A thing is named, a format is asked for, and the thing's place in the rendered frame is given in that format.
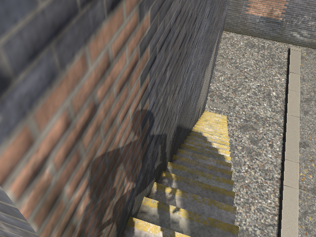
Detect stairs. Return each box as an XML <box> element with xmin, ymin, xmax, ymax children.
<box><xmin>122</xmin><ymin>111</ymin><xmax>239</xmax><ymax>237</ymax></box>

